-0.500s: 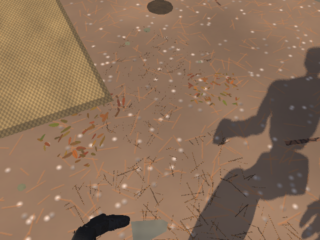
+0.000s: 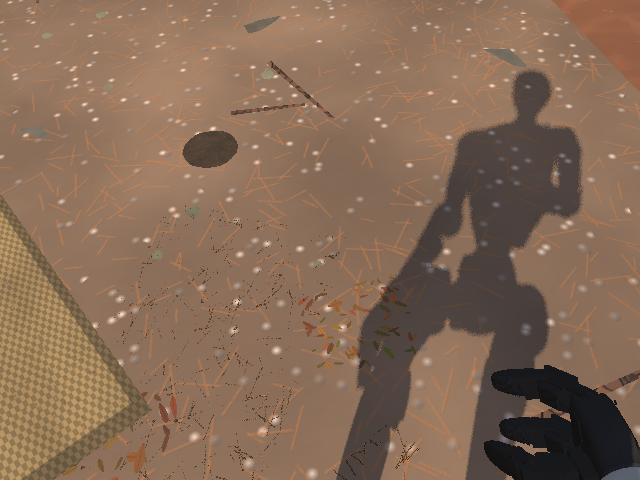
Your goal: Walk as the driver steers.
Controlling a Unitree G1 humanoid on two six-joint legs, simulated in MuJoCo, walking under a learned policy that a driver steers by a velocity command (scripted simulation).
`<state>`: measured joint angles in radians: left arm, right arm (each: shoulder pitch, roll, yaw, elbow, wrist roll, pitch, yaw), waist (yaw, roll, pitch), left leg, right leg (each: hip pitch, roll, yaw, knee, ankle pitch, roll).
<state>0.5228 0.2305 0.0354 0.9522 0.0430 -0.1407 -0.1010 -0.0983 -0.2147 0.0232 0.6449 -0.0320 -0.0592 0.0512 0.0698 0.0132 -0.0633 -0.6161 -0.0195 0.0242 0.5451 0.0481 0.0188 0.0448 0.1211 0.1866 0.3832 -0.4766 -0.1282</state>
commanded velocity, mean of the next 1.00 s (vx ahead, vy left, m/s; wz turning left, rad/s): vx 0.50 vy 0.00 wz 0.16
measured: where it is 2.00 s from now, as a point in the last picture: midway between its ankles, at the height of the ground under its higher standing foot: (312, 354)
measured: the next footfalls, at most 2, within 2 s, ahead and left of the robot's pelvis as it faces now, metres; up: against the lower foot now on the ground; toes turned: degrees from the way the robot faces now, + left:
right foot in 0.50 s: +0.48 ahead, -0.13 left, +0.00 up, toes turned -1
left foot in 1.02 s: +0.69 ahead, +0.18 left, +0.00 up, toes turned +20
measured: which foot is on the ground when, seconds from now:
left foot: down 0.00-0.52, up 0.54-1.00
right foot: down 0.00-0.02, up 0.04-0.48, down 0.50-1.00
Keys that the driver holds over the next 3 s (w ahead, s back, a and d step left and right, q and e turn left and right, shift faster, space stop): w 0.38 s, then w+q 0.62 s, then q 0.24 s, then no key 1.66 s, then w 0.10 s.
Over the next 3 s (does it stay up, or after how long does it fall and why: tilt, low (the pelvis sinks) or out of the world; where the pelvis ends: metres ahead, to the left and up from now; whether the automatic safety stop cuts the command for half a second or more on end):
stays up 0.77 0.15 0.01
